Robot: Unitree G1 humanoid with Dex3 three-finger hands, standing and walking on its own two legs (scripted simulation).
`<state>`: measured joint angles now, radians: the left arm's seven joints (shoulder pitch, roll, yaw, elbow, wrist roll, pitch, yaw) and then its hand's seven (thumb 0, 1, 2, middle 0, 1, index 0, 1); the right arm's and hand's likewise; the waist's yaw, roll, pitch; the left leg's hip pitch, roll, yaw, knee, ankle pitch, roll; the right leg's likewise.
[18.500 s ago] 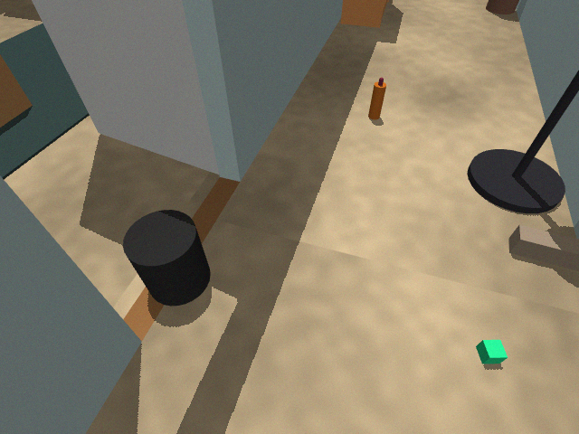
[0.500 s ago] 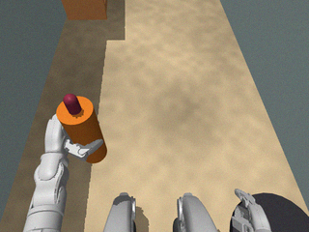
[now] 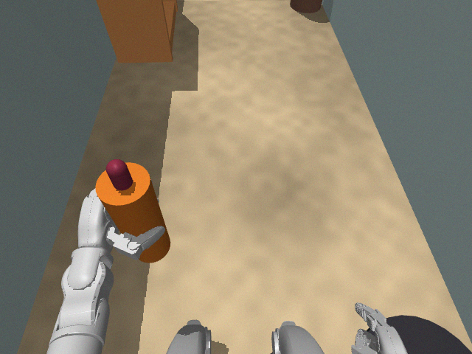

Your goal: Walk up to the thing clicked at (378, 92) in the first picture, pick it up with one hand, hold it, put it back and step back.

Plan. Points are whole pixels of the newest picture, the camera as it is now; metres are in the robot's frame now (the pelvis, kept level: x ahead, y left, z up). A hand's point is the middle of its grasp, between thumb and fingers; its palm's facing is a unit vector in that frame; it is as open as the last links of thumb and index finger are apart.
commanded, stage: lift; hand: left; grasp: from the side
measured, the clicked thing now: (137, 213) +0.33 +0.18 +0.05
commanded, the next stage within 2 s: hold in 0.46 s
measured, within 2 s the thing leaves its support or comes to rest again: neither
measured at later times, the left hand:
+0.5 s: hand (139, 203) +0.34 +0.17 +0.07, palm faces +0.02 -1.00 +0.00, open 10.2 cm
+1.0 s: hand (137, 199) +0.33 +0.16 +0.09, palm faces +0.02 -1.00 +0.01, open 10.1 cm
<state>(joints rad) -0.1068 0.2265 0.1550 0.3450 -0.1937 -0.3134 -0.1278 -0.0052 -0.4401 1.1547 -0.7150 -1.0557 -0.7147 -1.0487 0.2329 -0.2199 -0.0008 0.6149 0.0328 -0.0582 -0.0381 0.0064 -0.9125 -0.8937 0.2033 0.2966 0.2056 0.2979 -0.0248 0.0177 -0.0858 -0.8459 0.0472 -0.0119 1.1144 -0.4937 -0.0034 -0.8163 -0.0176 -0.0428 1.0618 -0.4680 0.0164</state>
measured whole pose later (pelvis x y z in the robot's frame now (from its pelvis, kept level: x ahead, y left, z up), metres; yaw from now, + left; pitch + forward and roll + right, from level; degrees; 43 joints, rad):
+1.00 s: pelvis +0.01 -0.01 +0.04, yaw +0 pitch +6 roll -1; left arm -0.10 0.20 0.16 0.41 -0.21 -0.33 -0.17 -0.01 -0.41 1.12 -0.71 -1.04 -0.71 -1.03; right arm 0.23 -0.22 -0.01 0.64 0.02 -0.03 -0.04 0.01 -0.92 -0.90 0.20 0.30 0.20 0.30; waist -0.02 0.02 -0.04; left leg -0.58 0.05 0.00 0.89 -0.42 -0.01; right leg -0.56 -0.01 -0.04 0.85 -0.40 0.01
